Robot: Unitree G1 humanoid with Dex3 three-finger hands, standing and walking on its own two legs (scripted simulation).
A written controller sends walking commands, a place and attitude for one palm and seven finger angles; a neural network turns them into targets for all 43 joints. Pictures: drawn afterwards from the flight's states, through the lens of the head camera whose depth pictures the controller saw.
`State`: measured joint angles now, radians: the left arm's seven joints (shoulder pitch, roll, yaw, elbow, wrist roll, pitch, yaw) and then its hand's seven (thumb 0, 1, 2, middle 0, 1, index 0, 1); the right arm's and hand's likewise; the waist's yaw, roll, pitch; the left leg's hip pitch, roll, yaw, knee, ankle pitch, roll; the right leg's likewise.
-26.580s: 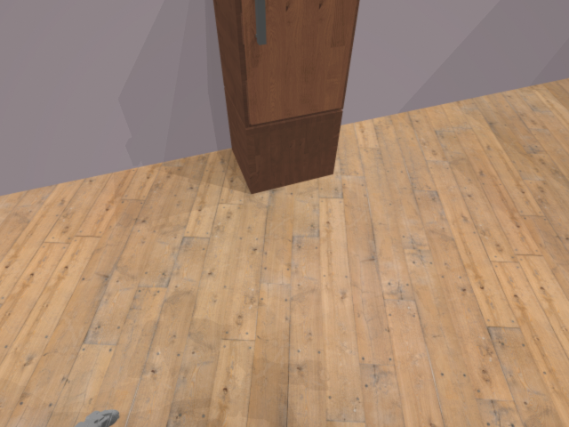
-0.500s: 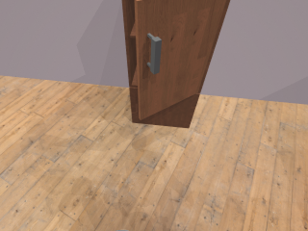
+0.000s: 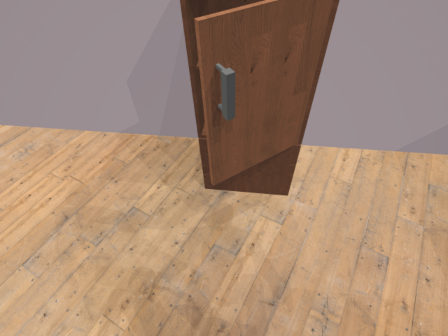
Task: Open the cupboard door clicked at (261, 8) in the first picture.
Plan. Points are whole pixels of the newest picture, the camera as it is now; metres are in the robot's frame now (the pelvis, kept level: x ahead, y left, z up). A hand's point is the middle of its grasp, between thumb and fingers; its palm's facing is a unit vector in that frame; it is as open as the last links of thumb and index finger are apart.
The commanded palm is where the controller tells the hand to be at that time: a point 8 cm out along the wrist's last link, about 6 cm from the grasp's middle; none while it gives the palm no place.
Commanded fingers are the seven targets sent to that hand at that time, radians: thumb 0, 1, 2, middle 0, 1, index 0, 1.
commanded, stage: let the arm hang, fingers relaxed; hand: left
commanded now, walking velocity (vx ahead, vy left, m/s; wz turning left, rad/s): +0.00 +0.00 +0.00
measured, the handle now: (224, 91) +0.68 +0.05 +0.06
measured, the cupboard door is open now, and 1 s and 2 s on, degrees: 39 39 39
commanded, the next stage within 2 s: look to check the result in 0.26 s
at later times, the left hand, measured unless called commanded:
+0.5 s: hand out of the picture +0.11 +0.22 -0.15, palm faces -0.02 -0.94 -0.33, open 7.4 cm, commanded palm none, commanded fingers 0.00 0.90 0.90 -0.20 -0.30 -0.20 -0.30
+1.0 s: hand out of the picture +0.12 +0.22 -0.15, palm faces -0.02 -0.94 -0.34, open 7.4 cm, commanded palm none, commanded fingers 0.00 0.90 0.90 -0.20 -0.30 -0.20 -0.30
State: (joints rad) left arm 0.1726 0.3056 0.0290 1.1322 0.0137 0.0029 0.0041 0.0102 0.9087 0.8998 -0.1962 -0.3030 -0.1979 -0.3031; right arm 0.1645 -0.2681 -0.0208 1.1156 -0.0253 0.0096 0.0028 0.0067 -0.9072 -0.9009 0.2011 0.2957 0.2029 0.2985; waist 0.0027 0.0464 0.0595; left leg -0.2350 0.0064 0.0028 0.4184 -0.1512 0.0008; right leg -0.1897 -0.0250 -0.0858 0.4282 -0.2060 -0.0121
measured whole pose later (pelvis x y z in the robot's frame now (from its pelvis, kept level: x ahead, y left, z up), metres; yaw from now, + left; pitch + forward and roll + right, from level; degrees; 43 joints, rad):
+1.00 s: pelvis +0.05 -0.02 +0.01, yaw -1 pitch -1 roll +0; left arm 0.11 0.31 0.02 1.14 0.01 -0.02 0.01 0.01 0.91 0.90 -0.20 -0.30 -0.20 -0.30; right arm 0.09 -0.32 -0.01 1.13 -0.02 0.00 -0.01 0.01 -0.91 -0.90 0.20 0.30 0.20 0.30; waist 0.00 0.02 0.06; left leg -0.12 0.04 0.01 0.30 -0.17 -0.03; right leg -0.07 0.01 -0.08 0.30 -0.22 -0.03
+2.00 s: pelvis +0.03 -0.01 +0.00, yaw -29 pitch +1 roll -2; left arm 0.14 0.27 0.09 0.91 0.02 0.07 -0.03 0.01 0.91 0.90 -0.20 -0.30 -0.20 -0.30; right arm 0.15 -0.19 -0.03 0.89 -0.04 0.01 -0.04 0.01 -0.91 -0.90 0.20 0.30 0.20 0.30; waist 0.03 -0.03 0.11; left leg -0.24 0.09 0.03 0.52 -0.30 -0.03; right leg -0.50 0.03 0.00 1.01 -0.51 0.05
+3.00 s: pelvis +0.06 -0.09 +0.00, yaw -67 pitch +3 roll +1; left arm 0.26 0.23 0.07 0.95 0.02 0.02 -0.02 0.01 0.90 0.90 -0.20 -0.30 -0.20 -0.30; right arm 0.14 -0.23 -0.06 0.87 -0.02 0.00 0.02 0.01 -0.91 -0.90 0.20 0.30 0.20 0.30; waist 0.03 -0.04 0.07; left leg -0.40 0.04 0.06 0.69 -0.37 -0.07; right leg -0.22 0.03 0.14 0.48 -0.31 -0.02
